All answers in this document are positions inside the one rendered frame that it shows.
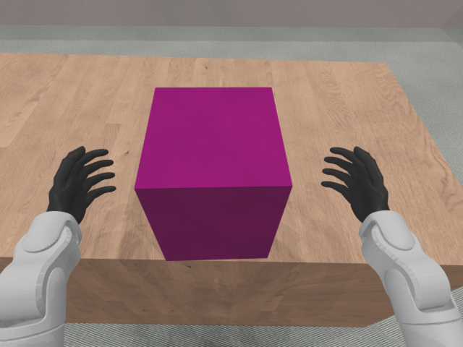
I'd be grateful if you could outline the pedestal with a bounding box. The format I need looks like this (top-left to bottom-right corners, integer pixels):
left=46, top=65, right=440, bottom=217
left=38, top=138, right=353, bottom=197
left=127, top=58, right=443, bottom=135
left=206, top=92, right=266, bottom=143
left=0, top=52, right=463, bottom=327

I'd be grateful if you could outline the right robot hand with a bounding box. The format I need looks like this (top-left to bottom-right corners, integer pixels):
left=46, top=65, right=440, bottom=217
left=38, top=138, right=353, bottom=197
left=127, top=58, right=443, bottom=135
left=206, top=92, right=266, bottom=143
left=321, top=146, right=390, bottom=223

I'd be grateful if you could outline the carton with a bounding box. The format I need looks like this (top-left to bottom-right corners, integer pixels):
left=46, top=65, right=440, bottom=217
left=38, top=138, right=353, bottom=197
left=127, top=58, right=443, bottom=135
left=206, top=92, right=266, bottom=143
left=134, top=87, right=292, bottom=261

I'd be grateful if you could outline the left robot forearm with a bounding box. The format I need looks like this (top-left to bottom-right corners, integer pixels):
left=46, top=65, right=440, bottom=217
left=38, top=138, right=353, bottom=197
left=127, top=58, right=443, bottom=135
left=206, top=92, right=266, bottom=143
left=0, top=211, right=82, bottom=347

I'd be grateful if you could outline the left robot hand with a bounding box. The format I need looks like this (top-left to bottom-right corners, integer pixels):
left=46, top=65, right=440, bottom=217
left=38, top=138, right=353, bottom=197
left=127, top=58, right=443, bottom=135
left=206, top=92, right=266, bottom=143
left=46, top=146, right=116, bottom=225

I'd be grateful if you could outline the right robot forearm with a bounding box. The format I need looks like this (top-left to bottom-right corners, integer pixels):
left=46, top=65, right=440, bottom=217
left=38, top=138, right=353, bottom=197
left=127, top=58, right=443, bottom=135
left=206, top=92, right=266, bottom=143
left=358, top=210, right=463, bottom=347

